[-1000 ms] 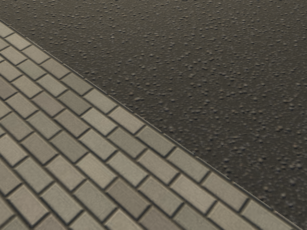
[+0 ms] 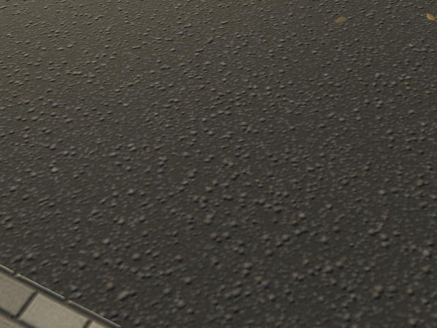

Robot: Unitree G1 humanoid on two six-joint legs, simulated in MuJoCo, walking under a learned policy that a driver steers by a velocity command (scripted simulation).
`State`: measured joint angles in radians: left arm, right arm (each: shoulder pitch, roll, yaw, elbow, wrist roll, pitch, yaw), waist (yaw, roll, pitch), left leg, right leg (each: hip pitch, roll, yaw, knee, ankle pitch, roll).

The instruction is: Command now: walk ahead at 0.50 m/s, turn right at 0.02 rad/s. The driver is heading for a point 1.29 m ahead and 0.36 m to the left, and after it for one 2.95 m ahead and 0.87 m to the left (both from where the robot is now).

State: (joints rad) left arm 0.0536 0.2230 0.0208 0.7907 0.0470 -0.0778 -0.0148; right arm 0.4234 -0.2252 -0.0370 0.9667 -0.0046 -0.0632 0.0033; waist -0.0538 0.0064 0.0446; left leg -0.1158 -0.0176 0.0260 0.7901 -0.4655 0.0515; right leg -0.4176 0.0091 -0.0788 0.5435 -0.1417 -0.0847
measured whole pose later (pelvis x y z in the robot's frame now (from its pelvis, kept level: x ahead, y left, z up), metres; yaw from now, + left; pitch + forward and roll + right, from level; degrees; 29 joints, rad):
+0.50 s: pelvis +0.26 +0.02 +0.00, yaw +0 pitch +1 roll -2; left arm 0.46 0.21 0.03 1.04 0.02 -0.08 0.01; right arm 0.02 -0.21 -0.02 0.81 -0.03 -0.05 0.02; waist 0.06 0.02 0.04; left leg -0.47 0.02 0.09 0.53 -0.11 0.10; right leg 0.13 0.05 -0.07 0.28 -0.41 -0.04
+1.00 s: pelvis +0.52 +0.03 +0.01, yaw +0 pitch +1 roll +2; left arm 0.02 0.20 0.02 0.87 0.02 -0.04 -0.03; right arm 0.46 -0.19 -0.03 1.04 -0.02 -0.09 -0.01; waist -0.07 -0.03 0.05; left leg 0.11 -0.08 0.08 0.17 -0.30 0.06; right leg -0.56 -0.06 -0.07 0.60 -0.05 -0.05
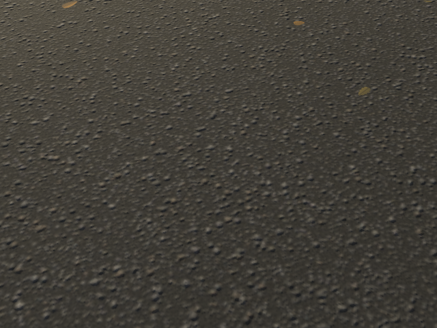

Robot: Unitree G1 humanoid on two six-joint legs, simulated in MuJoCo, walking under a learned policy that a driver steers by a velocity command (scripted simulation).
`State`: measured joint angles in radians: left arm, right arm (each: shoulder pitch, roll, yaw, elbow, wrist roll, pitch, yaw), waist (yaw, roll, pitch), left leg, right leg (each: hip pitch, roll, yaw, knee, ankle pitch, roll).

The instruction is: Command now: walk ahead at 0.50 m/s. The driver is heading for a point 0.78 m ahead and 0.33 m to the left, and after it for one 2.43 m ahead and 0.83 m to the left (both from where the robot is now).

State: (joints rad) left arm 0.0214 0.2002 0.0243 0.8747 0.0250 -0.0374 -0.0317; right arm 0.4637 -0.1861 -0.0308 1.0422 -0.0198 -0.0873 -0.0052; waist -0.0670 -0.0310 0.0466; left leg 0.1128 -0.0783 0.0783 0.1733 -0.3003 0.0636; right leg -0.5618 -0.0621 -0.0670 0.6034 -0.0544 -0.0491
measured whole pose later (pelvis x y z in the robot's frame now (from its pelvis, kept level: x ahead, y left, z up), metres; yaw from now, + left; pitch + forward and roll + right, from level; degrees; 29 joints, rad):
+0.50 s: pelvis +0.26 -0.03 +0.00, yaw +10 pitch +0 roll -1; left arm 0.41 0.18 0.04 1.03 0.02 -0.11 0.02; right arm 0.11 -0.21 -0.05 0.90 -0.03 -0.01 0.05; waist 0.03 0.04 0.05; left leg -0.63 0.08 0.06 0.74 -0.01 0.06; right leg 0.07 0.05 -0.26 0.20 -0.28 -0.06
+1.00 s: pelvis +0.51 +0.07 +0.01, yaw +28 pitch +1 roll +0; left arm 0.07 0.25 0.04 0.78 0.04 -0.02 -0.02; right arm 0.39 -0.26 -0.07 0.92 0.00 -0.05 0.00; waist -0.07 -0.04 0.04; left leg -0.05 -0.15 -0.10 0.27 -0.24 0.14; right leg -0.68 -0.12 0.04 0.83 -0.09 0.06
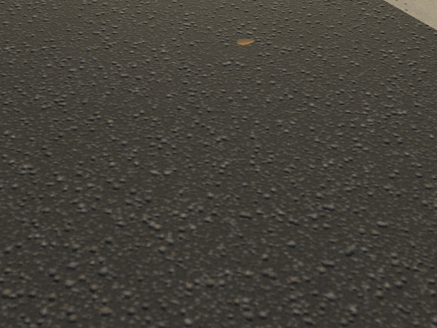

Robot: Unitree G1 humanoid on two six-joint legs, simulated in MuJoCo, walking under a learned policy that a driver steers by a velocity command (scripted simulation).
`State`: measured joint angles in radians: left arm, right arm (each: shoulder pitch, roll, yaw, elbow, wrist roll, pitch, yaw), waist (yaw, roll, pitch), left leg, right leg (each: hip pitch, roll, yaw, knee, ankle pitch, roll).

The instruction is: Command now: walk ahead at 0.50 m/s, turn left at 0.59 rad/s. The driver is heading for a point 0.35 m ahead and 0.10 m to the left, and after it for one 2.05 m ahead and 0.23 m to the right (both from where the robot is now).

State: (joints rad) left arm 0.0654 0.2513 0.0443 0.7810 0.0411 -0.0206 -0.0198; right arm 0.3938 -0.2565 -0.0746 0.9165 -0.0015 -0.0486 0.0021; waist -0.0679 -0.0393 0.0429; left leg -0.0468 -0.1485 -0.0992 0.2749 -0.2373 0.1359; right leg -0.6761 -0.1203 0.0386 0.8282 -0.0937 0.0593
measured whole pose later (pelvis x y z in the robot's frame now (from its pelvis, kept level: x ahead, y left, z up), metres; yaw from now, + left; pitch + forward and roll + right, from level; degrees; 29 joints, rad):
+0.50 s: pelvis +0.27 -0.03 +0.00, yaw +18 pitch +1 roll -2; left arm 0.36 0.26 0.05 0.85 0.02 -0.09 0.00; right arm 0.15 -0.30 -0.06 0.75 -0.03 0.01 0.06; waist 0.04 0.05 0.04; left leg -0.66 0.06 -0.03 0.98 -0.14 0.04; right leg -0.07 0.00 -0.18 0.27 -0.22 -0.03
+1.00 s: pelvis +0.50 +0.10 +0.00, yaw +13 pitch +0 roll +1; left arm 0.24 0.27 0.07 0.86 0.03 0.00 -0.05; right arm 0.37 -0.23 -0.04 0.90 -0.02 -0.09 -0.01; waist -0.02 -0.04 0.02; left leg -0.03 -0.03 0.20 0.25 -0.23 0.06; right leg -0.65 -0.09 -0.01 1.00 -0.12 -0.03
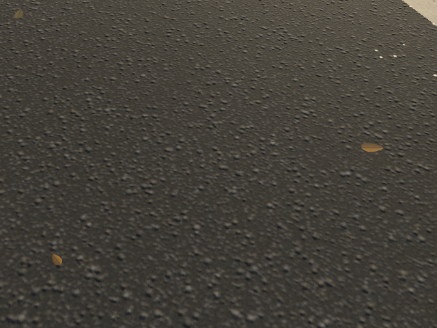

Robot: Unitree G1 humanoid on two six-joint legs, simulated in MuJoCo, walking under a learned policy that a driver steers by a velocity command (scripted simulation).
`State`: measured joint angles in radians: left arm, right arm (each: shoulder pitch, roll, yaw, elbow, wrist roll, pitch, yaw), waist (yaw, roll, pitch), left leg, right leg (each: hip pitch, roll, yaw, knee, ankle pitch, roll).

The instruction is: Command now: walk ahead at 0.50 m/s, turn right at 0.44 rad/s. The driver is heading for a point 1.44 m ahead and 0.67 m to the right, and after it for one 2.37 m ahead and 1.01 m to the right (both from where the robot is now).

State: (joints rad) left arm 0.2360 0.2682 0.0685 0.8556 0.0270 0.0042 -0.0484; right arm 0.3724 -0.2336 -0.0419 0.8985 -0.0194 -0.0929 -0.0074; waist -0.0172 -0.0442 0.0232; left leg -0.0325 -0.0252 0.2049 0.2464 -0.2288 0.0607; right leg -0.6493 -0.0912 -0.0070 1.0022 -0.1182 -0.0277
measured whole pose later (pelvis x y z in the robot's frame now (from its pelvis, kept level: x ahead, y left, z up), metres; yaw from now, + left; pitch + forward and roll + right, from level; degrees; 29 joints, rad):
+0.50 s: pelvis +0.26 -0.07 +0.00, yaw -18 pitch +1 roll +0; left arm 0.35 0.27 0.07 0.86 0.00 -0.04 -0.01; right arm 0.13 -0.26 -0.03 0.75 -0.05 -0.03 0.01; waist 0.03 0.03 0.05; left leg -0.63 0.13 -0.04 1.00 -0.23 -0.05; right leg -0.15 0.14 0.03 0.33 -0.19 -0.14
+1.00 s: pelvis +0.44 -0.07 -0.01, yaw -37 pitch +0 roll -1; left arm 0.20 0.32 0.08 0.72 0.02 0.07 -0.03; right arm 0.19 -0.25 -0.02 0.73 -0.03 -0.02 -0.03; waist 0.00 -0.04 0.08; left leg -0.32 0.05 0.13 0.43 -0.12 0.04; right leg -0.52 0.03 0.02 1.09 -0.40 0.02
